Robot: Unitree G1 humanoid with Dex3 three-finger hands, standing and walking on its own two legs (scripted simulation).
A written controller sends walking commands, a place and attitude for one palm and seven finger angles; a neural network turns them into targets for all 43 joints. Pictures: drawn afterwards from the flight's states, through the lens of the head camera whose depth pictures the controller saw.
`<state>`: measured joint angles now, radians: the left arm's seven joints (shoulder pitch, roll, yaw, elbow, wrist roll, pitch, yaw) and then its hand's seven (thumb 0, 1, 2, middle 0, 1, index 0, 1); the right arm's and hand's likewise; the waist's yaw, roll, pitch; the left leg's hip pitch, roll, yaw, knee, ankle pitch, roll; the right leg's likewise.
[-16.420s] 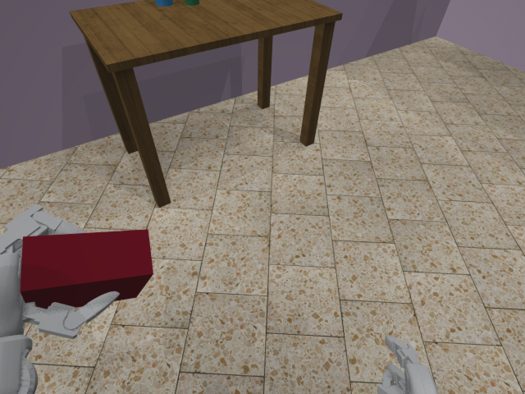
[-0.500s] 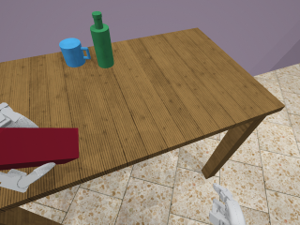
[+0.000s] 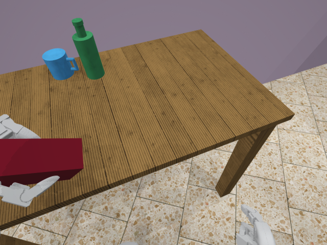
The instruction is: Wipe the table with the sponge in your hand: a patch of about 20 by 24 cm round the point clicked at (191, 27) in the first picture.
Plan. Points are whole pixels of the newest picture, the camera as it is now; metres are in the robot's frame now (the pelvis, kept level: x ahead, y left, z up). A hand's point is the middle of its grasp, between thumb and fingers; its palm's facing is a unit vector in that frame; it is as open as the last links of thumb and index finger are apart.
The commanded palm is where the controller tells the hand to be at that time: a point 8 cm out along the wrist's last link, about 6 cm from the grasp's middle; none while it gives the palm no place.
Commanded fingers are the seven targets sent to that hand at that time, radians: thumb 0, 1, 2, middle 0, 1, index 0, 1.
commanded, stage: come to a stop and stand still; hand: left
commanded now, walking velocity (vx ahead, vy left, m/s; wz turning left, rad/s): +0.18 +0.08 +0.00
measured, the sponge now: (51, 162) +0.23 +0.21 +0.16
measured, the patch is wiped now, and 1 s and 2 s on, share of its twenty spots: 0.00 0.00 0.00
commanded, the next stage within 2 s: none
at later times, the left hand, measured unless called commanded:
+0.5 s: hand (40, 154) +0.23 +0.21 +0.20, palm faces +0.36 -0.81 -0.47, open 9.6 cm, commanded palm +0.18 +0.25 +0.19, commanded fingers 0.00 0.10 1.30 -1.20 -1.60 -1.20 -1.60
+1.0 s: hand (0, 175) +0.21 +0.28 +0.16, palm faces +0.38 -0.85 -0.37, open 9.6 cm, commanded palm +0.16 +0.32 +0.19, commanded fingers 0.00 0.10 1.30 -1.20 -1.60 -1.20 -1.60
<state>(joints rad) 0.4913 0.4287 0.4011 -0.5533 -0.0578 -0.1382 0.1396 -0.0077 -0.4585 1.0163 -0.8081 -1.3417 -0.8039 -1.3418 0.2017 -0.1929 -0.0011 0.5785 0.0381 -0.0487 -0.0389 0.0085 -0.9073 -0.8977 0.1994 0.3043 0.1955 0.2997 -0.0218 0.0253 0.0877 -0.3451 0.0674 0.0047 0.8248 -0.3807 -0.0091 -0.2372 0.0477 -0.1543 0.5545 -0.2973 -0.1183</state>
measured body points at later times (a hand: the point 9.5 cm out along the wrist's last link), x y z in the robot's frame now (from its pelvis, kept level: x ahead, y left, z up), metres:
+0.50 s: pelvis +0.00 -0.02 +0.02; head +0.02 -0.05 +0.47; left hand +0.20 +0.25 +0.22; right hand +0.17 -0.27 -0.06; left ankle +0.04 +0.12 -0.69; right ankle +0.01 -0.04 -0.73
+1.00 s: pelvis -0.01 +0.04 +0.01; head -0.01 +0.04 +0.46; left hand +0.18 +0.33 +0.19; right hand +0.14 -0.19 -0.08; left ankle +0.03 +0.12 -0.73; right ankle +0.01 -0.04 -0.73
